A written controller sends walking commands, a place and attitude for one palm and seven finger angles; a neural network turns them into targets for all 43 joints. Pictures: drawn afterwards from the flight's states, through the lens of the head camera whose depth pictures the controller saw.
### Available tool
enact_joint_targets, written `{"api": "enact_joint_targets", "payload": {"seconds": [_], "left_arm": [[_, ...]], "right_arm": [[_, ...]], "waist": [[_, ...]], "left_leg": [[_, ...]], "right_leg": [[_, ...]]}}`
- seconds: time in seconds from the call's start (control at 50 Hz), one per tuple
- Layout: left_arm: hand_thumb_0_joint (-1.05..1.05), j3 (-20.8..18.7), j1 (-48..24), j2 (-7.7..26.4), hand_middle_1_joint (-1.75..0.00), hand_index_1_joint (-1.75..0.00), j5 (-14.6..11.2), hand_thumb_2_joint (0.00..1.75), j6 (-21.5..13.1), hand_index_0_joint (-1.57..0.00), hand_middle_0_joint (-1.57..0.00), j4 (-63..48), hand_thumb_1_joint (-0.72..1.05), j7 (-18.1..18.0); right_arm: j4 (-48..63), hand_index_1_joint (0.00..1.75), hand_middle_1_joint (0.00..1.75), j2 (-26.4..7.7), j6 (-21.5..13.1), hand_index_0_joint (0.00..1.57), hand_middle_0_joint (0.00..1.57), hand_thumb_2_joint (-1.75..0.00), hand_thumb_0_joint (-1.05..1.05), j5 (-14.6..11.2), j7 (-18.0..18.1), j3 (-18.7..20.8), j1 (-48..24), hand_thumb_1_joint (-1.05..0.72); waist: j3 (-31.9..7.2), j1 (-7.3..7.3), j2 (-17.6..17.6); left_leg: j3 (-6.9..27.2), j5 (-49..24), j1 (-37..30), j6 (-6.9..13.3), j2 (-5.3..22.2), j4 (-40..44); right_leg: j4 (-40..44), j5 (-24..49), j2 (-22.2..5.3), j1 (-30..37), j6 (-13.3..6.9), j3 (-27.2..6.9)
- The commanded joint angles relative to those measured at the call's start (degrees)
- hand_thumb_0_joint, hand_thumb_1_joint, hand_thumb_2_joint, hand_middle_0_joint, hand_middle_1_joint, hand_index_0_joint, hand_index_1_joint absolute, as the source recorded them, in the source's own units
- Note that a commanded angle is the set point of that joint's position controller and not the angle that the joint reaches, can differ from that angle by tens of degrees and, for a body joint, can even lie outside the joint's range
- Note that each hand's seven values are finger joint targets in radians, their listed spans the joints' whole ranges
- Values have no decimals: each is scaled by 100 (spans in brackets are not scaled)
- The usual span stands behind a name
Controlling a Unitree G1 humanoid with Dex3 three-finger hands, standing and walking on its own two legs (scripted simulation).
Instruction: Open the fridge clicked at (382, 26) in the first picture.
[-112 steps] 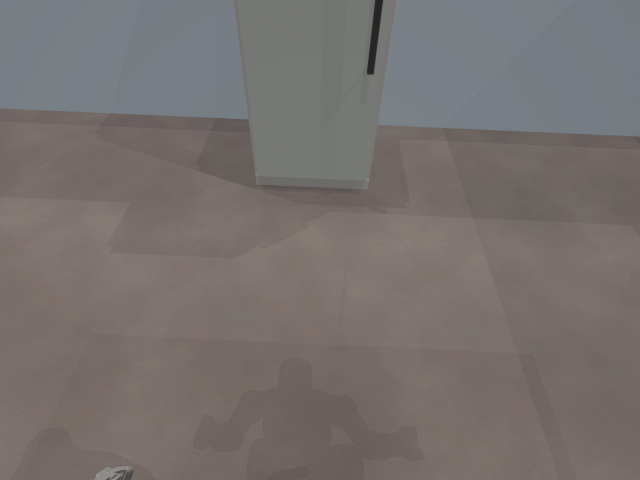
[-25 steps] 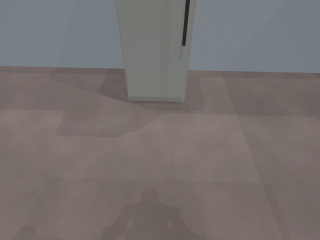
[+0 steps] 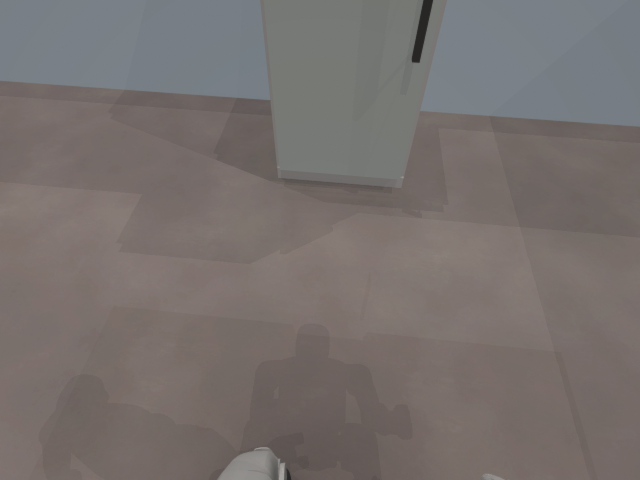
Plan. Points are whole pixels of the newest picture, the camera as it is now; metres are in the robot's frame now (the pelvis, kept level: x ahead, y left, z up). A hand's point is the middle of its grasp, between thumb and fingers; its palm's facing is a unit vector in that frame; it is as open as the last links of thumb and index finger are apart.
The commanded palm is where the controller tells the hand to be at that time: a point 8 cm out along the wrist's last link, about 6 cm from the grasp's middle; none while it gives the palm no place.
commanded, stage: walk to a spot facing it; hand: right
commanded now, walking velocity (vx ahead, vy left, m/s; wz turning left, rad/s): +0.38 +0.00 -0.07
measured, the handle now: out of the picture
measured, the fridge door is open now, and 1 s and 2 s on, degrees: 0 0 0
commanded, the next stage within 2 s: take the last steps up to it in 0.82 s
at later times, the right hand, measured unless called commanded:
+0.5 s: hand (494, 443) +0.22 -0.23 -0.15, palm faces +0.05 +0.99 -0.13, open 7.4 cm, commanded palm none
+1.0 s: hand (441, 263) +0.53 -0.18 -0.14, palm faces +0.04 +0.98 -0.21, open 7.1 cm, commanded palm none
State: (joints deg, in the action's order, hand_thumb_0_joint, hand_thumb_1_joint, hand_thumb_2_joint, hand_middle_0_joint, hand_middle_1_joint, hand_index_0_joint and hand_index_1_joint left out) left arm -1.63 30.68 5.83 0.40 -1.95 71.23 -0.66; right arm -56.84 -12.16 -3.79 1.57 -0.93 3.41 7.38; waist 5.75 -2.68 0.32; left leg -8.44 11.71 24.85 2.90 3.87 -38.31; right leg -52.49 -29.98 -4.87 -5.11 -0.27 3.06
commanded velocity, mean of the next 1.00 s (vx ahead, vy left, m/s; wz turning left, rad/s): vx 0.33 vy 0.00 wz -0.02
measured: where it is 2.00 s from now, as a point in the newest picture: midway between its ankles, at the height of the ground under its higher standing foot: (346, 290)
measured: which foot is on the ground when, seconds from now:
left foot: down 0.00-0.30, up 0.32-0.80, down 0.82-1.00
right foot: up 0.00-0.28, down 0.30-0.82, up 0.84-1.00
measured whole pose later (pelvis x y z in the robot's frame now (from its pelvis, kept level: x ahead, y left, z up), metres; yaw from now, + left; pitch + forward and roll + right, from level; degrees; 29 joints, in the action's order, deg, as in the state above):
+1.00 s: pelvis +0.44 +0.01 +0.02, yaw -1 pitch -1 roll +1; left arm -3.3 18.6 7.9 1.1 -0.7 64.4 -0.6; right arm -59.3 -9.2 -4.1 1.5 1.5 3.4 10.0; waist 3.1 -2.7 1.8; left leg -11.6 13.1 15.5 2.2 2.1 -30.1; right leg -66.0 -19.4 -7.5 -27.2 0.4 3.3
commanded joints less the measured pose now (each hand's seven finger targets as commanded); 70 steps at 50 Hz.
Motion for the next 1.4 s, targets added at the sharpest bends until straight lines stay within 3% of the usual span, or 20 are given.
{"api": "enact_joint_targets", "payload": {"seconds": [0.0,0.08,0.24,0.26,0.3,0.32,0.36,0.42,0.7,0.76,0.78,0.8,0.86,0.94,1.1,1.16,1.2,1.22,1.28,1.38], "left_arm": [[0,-163,-934,575,-30,-30,55,90,-192,-20,-20,-981,90,35],[0,-166,-374,318,-30,-30,124,90,84,-20,-20,-879,90,100],[0,-243,-791,640,-30,-30,84,90,-78,-20,-20,-1249,90,221],[0,-286,-390,860,-30,-30,97,90,-117,-20,-20,-1149,90,174],[0,-464,567,1755,-30,-30,200,90,-191,-20,-20,-974,90,65],[0,-382,227,1586,-30,-30,156,90,-164,-20,-20,-988,90,-14],[0,-242,-580,1149,-30,-30,116,90,-242,-20,-20,-1245,90,-33],[0,-221,-853,863,-30,-30,81,90,-362,-20,-20,-1222,90,-65],[0,-199,-3,937,-30,-30,121,90,-308,-20,-20,-511,90,-90],[0,-227,-341,1069,-30,-30,54,90,-282,-20,-20,-523,90,-68],[0,-184,-111,784,-30,-30,-22,90,-292,-20,-20,-600,90,-4],[0,-133,-52,503,-30,-30,-48,90,-294,-20,-20,-779,90,-25],[0,-197,-892,492,-30,-30,28,90,-140,-20,-20,-916,90,1],[0,-143,-399,176,-30,-30,95,90,101,-20,-20,-757,90,35],[0,-127,-1521,441,-30,-30,89,90,-36,-20,-20,-1310,90,194],[0,-184,-1005,788,-30,-30,99,90,-98,-20,-20,-1175,90,168],[0,-407,40,1768,-30,-30,189,90,-111,-20,-20,-1009,90,79],[0,-350,38,1644,-30,-30,169,90,-101,-20,-20,-943,90,-2],[0,-181,-893,1096,-30,-30,114,90,-210,-20,-20,-1218,90,-60],[0,-167,-812,912,-30,-30,66,90,-313,-20,-20,-1070,90,-97]], "right_arm": [[-249,30,30,-803,44,20,20,-90,0,-48,170,153,1363,-90],[-129,30,30,-451,12,20,20,-90,0,40,191,37,726,-90],[-156,30,30,-704,85,20,20,-90,0,16,90,112,839,-90],[-111,30,30,-539,103,20,20,-90,0,0,73,85,883,-90],[286,30,30,-105,83,20,20,-90,0,-22,32,-7,590,-90],[284,30,30,-282,99,20,20,-90,0,19,59,45,393,-90],[99,30,30,-252,90,20,20,-90,0,44,-42,73,507,-90],[-136,30,30,-34,223,20,20,-90,0,55,-50,57,994,-90],[210,30,30,45,169,20,20,-90,0,-13,-88,5,-339,-90],[-376,30,30,-362,30,20,20,-90,0,40,-24,144,1622,-90],[-570,30,30,-954,-47,20,20,-90,0,79,61,288,2376,-90],[-658,30,30,-1421,-35,20,20,-90,0,-25,101,356,2710,-90],[-302,30,30,-667,0,20,20,-90,0,-65,165,156,1248,-90],[-238,30,30,-126,-68,20,20,-90,0,24,222,-15,792,-90],[-339,30,30,-573,4,20,20,-90,0,-2,133,63,1092,-90],[-325,30,30,-490,100,20,20,-90,0,-37,120,60,1058,-90],[-11,30,30,-44,117,20,20,-90,0,-68,69,-20,914,-90],[62,30,30,-241,146,20,20,-90,0,-5,113,-1,586,-90],[-164,30,30,-136,114,20,20,-90,0,19,-8,34,735,-90],[-316,30,30,84,263,20,20,-90,0,21,23,3,1041,-90]], "waist": [[-260,642,-654],[-136,-29,-802],[-6,-142,-164],[-90,-321,364],[-103,-612,2326],[24,-466,1726],[195,-64,597],[-138,240,569],[180,24,683],[-813,953,300],[-1534,1157,-759],[-1859,993,-1524],[-408,583,-468],[-254,-8,-623],[-166,305,-837],[-169,-33,7],[-376,-412,2292],[-308,-457,1970],[-195,43,623],[-417,240,411]], "left_leg": [[2882,1960,-1523,865,2027,2588],[1157,1410,-39,492,1423,2819],[680,2077,213,312,925,2108],[445,1756,350,196,658,1206],[42,2229,1750,-223,-354,-2262],[652,1761,1929,-165,-40,-3111],[811,748,1838,-223,357,-3335],[721,93,1321,-389,442,-2944],[34,-148,605,-91,29,142],[-100,-470,-2037,130,-285,809],[1432,-591,-3594,490,1022,1016],[3588,-1424,-4116,1090,2362,1730],[2389,192,-1618,714,2028,2449],[737,-884,-445,418,1429,2562],[680,31,-1155,460,1292,2400],[354,814,-285,162,921,1504],[-359,2258,979,-311,-237,-1485],[363,2188,1209,-219,-78,-2504],[701,873,1187,-213,364,-2942],[566,295,938,-415,383,-2265]], "right_leg": [[-2632,754,-441,-3103,-205,-376],[-1069,1016,-519,-2073,51,-23],[1691,1497,12,-312,150,787],[2172,1026,-92,236,114,535],[4323,-482,-2135,711,-800,-3090],[4483,-688,-2208,294,-894,-3182],[4422,-47,-1819,-209,-788,-2160],[4322,1627,-1297,-215,-620,-696],[3777,4431,-1275,733,-674,447],[1400,5269,-912,94,-354,774],[-396,3279,-413,-1360,-138,894],[-2225,-249,351,-2627,16,486],[-2645,883,-423,-2852,-104,-368],[-1191,1153,-445,-2049,121,-86],[1384,1472,-152,-1687,151,479],[2335,1632,-63,-25,112,555],[4013,747,-1977,708,-775,-2305],[4285,489,-2076,445,-877,-2612],[4225,1188,-1561,-80,-769,-1349],[4214,2917,-1246,176,-806,-313]]}}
